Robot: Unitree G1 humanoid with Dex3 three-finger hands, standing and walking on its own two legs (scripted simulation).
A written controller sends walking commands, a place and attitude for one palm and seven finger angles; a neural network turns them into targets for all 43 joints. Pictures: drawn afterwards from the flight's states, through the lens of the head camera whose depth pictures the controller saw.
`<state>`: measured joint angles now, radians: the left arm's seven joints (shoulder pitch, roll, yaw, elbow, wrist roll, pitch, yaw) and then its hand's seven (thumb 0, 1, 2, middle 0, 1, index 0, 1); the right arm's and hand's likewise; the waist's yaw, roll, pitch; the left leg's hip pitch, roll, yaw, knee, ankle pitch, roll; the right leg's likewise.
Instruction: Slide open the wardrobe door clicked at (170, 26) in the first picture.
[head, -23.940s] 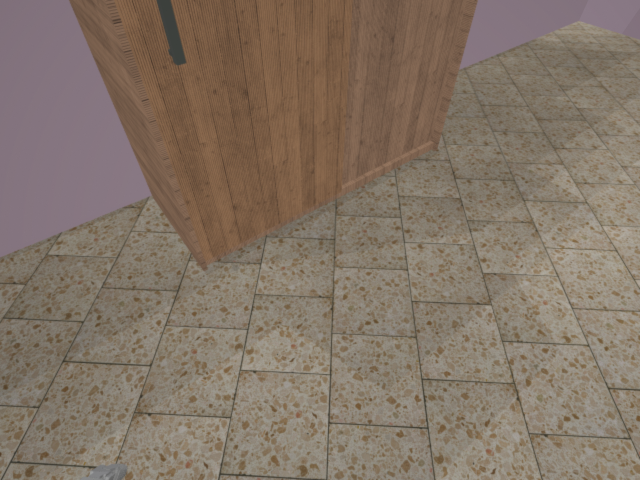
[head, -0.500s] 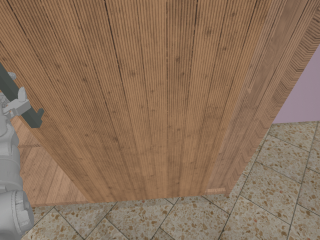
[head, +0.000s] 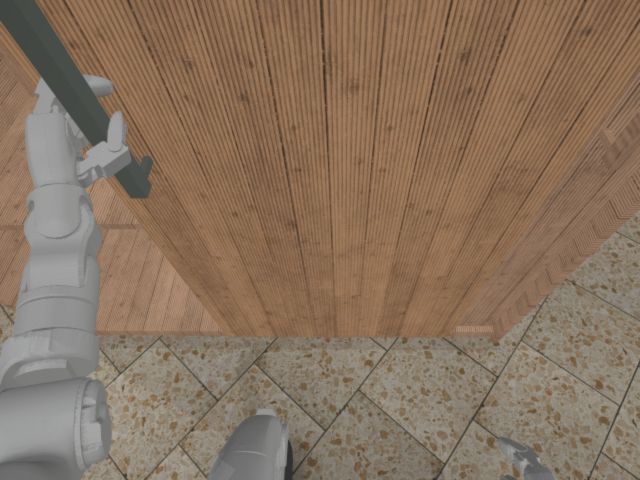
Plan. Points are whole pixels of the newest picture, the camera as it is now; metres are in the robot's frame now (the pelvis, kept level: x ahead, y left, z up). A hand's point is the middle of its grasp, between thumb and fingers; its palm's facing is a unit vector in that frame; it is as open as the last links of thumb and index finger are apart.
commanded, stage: stop walking and hold the door there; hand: left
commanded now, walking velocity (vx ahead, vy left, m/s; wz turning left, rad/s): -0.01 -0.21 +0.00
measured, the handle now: (81, 79) +0.47 +0.28 +0.22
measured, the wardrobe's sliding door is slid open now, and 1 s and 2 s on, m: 0.52 0.52 0.52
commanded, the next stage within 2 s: loosen the grip on the handle in 0.76 s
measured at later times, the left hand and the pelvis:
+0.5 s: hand (117, 145) +0.43 +0.25 +0.16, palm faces +0.27 -0.95 -0.14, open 5.9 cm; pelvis +0.03 +0.05 -0.01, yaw +4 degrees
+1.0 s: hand (106, 136) +0.44 +0.27 +0.17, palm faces +0.25 -0.96 -0.12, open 7.1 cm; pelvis +0.01 +0.05 +0.00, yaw +3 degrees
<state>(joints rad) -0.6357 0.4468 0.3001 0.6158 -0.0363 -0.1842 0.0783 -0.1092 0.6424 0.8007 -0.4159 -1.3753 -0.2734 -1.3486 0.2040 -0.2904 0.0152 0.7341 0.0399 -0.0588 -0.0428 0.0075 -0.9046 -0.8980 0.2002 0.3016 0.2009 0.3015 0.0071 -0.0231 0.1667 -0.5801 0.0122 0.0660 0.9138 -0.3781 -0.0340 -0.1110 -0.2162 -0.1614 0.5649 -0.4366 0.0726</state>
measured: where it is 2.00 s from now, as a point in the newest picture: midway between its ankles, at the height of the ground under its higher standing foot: outside the picture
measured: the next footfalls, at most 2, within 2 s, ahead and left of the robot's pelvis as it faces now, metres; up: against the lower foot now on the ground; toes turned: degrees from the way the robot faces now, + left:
left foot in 0.08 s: +0.13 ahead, +0.23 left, +0.00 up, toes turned +7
right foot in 0.26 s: +0.07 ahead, -0.06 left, +0.00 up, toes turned -1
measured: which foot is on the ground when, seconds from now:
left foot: up 0.00-0.06, down 0.08-0.30, up 0.32-0.46, down 0.48-1.00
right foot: down 0.00-0.06, up 0.08-0.24, down 0.26-1.00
